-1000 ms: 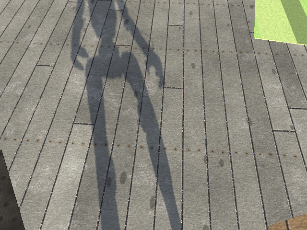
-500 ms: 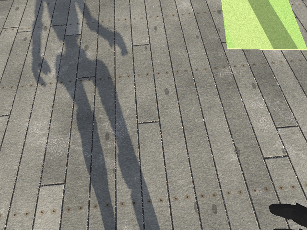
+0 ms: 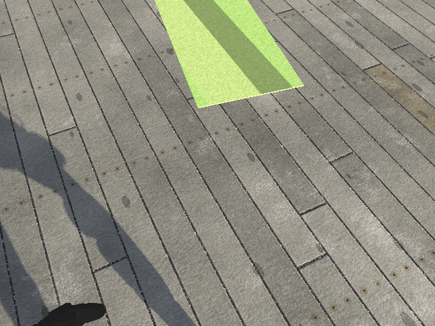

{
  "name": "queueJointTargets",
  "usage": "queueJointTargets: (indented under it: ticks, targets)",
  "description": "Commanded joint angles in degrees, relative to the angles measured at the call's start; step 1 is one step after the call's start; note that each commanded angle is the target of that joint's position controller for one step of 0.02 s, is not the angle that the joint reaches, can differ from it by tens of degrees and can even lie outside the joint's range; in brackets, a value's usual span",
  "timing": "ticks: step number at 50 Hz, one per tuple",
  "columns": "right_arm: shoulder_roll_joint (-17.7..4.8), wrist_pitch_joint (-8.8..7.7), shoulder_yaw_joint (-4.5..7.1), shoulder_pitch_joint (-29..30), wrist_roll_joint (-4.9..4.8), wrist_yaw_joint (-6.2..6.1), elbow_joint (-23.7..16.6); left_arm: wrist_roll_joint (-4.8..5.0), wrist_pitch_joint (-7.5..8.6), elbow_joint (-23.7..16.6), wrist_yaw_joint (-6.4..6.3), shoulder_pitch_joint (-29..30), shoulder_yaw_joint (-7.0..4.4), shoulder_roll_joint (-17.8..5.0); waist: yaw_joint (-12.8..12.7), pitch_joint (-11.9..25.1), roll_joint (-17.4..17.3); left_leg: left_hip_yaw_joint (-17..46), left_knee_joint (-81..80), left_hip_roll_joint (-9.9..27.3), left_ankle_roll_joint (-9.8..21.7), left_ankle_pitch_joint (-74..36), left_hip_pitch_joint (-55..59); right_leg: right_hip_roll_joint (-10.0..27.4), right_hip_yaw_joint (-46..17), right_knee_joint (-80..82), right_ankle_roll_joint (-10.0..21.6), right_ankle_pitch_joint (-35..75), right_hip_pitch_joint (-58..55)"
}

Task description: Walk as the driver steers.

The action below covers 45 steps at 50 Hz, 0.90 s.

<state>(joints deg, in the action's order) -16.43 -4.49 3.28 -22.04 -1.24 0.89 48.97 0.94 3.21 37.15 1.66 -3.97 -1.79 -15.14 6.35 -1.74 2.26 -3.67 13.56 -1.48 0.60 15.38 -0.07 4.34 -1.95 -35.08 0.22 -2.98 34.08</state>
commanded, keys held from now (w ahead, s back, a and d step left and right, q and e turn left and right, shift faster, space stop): w+q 1.00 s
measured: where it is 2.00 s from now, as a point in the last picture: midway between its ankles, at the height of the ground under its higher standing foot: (78, 194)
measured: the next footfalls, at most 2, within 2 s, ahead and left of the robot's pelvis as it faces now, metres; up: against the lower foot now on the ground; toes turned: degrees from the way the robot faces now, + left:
right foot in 0.08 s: +0.22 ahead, -0.13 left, +0.00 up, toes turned +0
left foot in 0.62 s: +0.47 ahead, +0.15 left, +0.00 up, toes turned +20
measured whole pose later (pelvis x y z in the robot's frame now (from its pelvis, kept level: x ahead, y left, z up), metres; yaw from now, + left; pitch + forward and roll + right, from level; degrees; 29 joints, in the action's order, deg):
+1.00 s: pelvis +0.53 +0.08 +0.00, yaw +30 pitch +2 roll +0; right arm -16.7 -2.2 4.1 -18.9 -1.3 -0.5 41.3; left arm 0.0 5.4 40.3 0.8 -1.8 -2.6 -16.5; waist 4.4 -2.3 2.0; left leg 8.2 21.4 -6.2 4.4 15.7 -6.9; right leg 3.3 -6.0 -33.1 -4.0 1.9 35.3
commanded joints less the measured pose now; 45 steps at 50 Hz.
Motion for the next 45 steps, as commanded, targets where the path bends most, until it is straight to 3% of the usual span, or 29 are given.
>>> queueJointTargets:
  ticks: [1, 2, 3, 4, 5, 6, 7, 8, 9, 10, 12, 15, 17, 21, 26, 29, 30, 31, 32, 33, 34, 35, 36, 37, 38, 41, 45]
  targets:
    - [-10.65, 0.18, 2.37, 0.21, -0.66, -0.37, -1.94, 0.23, 1.32, -5.63, 0.57, 5.46, -1.30, -4.72, -2.31, -1.42, -7.38, 9.23, -2.05, 16.29, 9.18, -20.95, -0.60, -1.56, 1.39, 4.09, 1.71, -1.38, -3.28]
    - [-11.12, 0.55, 2.42, 0.50, -0.75, -0.52, -1.65, 0.14, 1.51, -5.32, 0.60, 3.62, -1.79, -5.65, -4.07, -0.59, -7.57, 9.42, 0.42, 16.37, 8.54, -25.22, -0.20, -2.42, 1.81, 5.69, 2.53, -2.58, -6.84]
    - [-11.37, 0.84, 2.35, 1.55, -0.92, -0.70, -1.66, -0.16, 1.66, -3.91, 0.41, -1.41, -2.68, -7.05, -7.49, 2.09, -7.18, 8.00, 6.15, 14.92, 7.35, -32.46, -1.33, -3.78, 2.91, 8.35, 3.74, -1.76, -14.87]
    - [-10.08, 0.85, 1.75, 1.48, -0.57, -0.81, -1.83, -0.55, 1.61, -1.42, -0.14, -9.67, -4.17, -9.82, -11.34, 7.54, -6.13, 6.04, 16.08, 11.93, 5.67, -34.31, -5.70, -3.48, 2.57, 8.44, 5.23, -0.70, -27.81]
    - [-6.19, 0.55, 0.12, 1.90, 1.19, -0.83, -3.79, -1.48, 1.28, 0.14, -1.02, -20.29, -5.50, -14.58, -15.26, 16.71, 1.20, 3.61, 34.49, 8.13, 3.11, -16.97, -17.81, 8.76, -10.16, 6.45, 8.97, 0.68, -45.00]
    - [-0.75, -0.37, -1.41, -4.77, 0.48, -0.82, -4.62, -1.94, 0.82, 0.41, -1.02, -20.91, -5.64, -17.19, -11.35, 22.73, 14.68, 5.16, 51.60, -0.28, 0.42, 17.89, -36.42, 20.34, -34.25, 13.44, 16.32, -11.93, -56.60]
    - [-7.42, -0.78, 0.25, -1.46, -0.87, -0.69, -3.74, -1.35, 0.94, 0.39, -0.90, -20.27, -4.39, -11.72, -13.54, 18.41, 7.94, 11.03, 58.13, 2.29, 0.54, 17.66, -41.80, 18.81, -35.07, 16.57, 15.23, -18.98, -52.12]
    - [-9.13, -0.92, 1.01, 2.40, -1.60, -0.53, -5.12, -0.80, 1.19, 0.70, -0.87, -17.01, -3.54, -9.52, -12.52, 10.83, 6.57, 10.28, 58.50, 4.61, 0.99, 12.29, -44.46, 17.00, -26.20, 17.75, 13.26, -17.33, -45.81]
    - [-8.45, -0.73, 1.02, 4.32, -1.14, -0.74, -5.23, -0.89, 1.47, 0.81, -0.68, -13.50, -2.99, -7.84, -10.71, 7.32, 3.93, 9.35, 56.65, 6.79, 0.76, 7.49, -42.61, 14.36, -20.14, 19.55, 11.99, -13.11, -39.28]
    - [-7.85, -0.31, 1.26, 4.96, -0.46, -0.85, -5.24, -1.15, 1.82, 0.97, -0.47, -10.68, -2.67, -6.30, -9.06, 4.56, 3.93, 9.40, 54.27, 8.13, 0.39, 3.96, -40.83, 12.44, -15.54, 21.57, 11.37, -9.21, -34.18]
    - [-5.55, 1.23, 1.19, 2.80, -0.66, -0.84, -4.39, -1.69, 2.88, 1.75, -0.38, -8.05, -2.62, -4.97, -6.43, 3.14, 4.44, 9.72, 52.81, 9.36, -0.30, -0.11, -35.66, 10.65, -8.85, 25.11, 10.79, -3.04, -28.12]
    - [-3.86, 2.58, 1.10, 4.69, -0.42, -0.96, -5.34, -1.93, 3.88, 3.70, -0.81, -7.72, -3.27, -6.05, -5.52, 0.72, 1.82, 10.47, 49.54, 9.50, -1.44, -4.93, -37.74, 10.53, -1.96, 27.53, 11.11, 4.24, -26.12]
    - [-3.43, 2.58, 0.99, 7.22, -0.20, -0.70, -6.37, -2.03, 3.82, 4.89, -1.31, -8.54, -3.57, -6.77, -6.05, -0.32, 1.03, 10.73, 43.85, 9.23, -1.81, -10.37, -39.78, 10.05, 1.86, 28.08, 10.84, 6.38, -27.39]
    - [-2.03, 2.09, 0.16, 14.53, 0.06, 0.81, -8.80, -1.58, 3.16, 6.46, -2.08, -10.19, -4.08, -8.87, -8.70, -2.45, -0.29, 6.39, 30.95, 8.36, -0.97, -19.05, -38.23, 9.43, 8.36, 28.92, 9.46, 7.33, -29.19]
    - [-2.11, 2.09, -0.13, 21.93, -0.01, 2.49, -13.24, -0.25, 1.12, 9.10, -2.37, -14.50, -4.86, -10.84, -10.82, -4.40, -0.60, 2.37, 23.41, 6.95, 1.92, -13.94, -40.84, 12.24, 11.71, 24.78, 8.29, 14.16, -39.13]
    - [-4.64, 2.53, 1.26, 18.31, -0.05, 2.93, -14.10, 0.27, -0.23, 8.92, -2.93, -13.29, -5.44, -13.15, -7.06, 0.30, 2.47, -2.44, 23.05, 1.79, 5.19, -5.50, -31.77, 12.25, 14.07, 13.74, 6.36, 40.43, -41.94]
    - [-6.63, 2.72, 2.45, 12.49, -0.21, 2.74, -12.99, 0.41, -0.75, 8.70, -3.14, -12.65, -5.55, -13.73, -3.58, 3.72, 2.82, -3.56, 22.41, -0.65, 6.75, -3.89, -24.13, 11.46, 14.85, 5.11, 5.51, 46.16, -40.72]
    - [-9.72, 2.93, 4.33, 3.20, -0.30, 1.97, -10.67, 0.63, -0.88, 8.38, -3.35, -11.78, -5.21, -13.27, 1.60, 8.44, 1.47, -2.67, 18.27, -2.62, 9.06, -7.31, -9.83, 9.26, 16.06, -7.46, 3.51, 42.16, -34.35]
    - [-15.05, 3.68, 5.98, -3.47, -0.46, 0.58, -9.19, -1.28, -0.24, 7.20, -3.32, -13.72, -3.79, -9.35, 2.61, 13.28, -7.96, 12.85, 17.60, 6.98, 12.73, -9.65, 7.27, 5.68, 15.85, -25.88, 0.78, 12.78, -18.37]
    - [-18.48, 2.98, 6.06, 0.38, -0.49, 0.67, -11.18, -1.66, 1.66, 4.01, -2.48, -16.57, -1.80, -3.51, -3.56, 19.88, -18.44, 47.04, 8.32, 19.66, 24.77, 2.13, 22.72, -7.42, 6.38, -44.82, -2.32, -30.35, 4.63]
    - [-13.24, 2.35, 4.47, -0.60, -0.05, 1.20, -11.87, 0.15, 3.81, 3.43, -1.48, -10.29, -2.72, -8.82, 0.89, 21.19, -9.10, 48.77, 3.15, 20.39, 22.70, 5.47, 22.83, -4.52, -4.12, -46.36, -0.81, -29.17, 10.57]
    - [-10.75, 1.51, 3.81, 0.85, 0.30, 1.18, -11.52, 1.86, 4.83, 1.69, -1.12, -5.84, -2.92, -9.76, 0.46, 13.29, -7.33, 40.61, 2.50, 18.63, 20.42, 2.24, 16.11, -2.48, -3.51, -44.00, 0.52, -24.46, 12.80]
    - [-9.46, 1.01, 3.36, 4.37, 0.21, 1.20, -11.64, 1.02, 5.18, 1.99, -1.52, -5.87, -2.71, -8.79, -2.82, 7.76, -2.02, 33.80, 2.47, 15.96, 18.35, -4.35, 7.06, 0.12, -3.32, -38.26, 0.69, -20.19, 10.50]
    - [-7.35, 0.81, 2.79, 7.67, 0.33, 0.93, -12.27, -0.59, 4.91, 2.73, -1.92, -6.36, -3.13, -9.37, -4.84, 5.77, -2.18, 28.86, 2.04, 13.87, 17.18, -10.35, 0.72, 1.86, -3.35, -33.16, 0.20, -17.79, 6.70]
    - [-6.77, 0.78, 2.45, 9.38, 1.01, 0.61, -13.25, -1.11, 4.22, 3.05, -1.85, -7.59, -3.36, -9.49, -6.48, 4.78, -3.72, 26.58, 0.89, 12.50, 16.93, -14.41, -3.89, 2.62, -3.54, -31.30, -0.35, -16.03, 3.09]
    - [-8.17, 0.52, 2.84, 9.00, 0.75, -0.29, -13.17, -1.88, 2.56, 2.66, -1.92, -7.58, -3.01, -7.48, -7.50, 3.56, -3.69, 21.87, -0.99, 10.60, 17.27, -21.89, -10.75, 2.03, -1.75, -24.10, -3.20, -12.51, 0.47]
    - [-9.73, 1.10, 3.35, 6.17, 0.18, -1.52, -12.08, -1.77, 2.44, 0.25, -1.69, 1.25, -1.78, -4.84, -4.39, 1.49, -5.55, 16.94, -0.37, 6.22, 13.58, -17.28, -14.89, -1.04, -0.73, -5.98, -4.90, 2.51, -2.19]
Keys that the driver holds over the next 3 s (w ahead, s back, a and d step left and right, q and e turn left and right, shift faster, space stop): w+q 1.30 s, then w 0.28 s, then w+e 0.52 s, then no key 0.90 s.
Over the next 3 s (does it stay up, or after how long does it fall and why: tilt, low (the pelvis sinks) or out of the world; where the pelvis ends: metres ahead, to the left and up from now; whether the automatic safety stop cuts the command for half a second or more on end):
stays up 1.17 0.59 -0.01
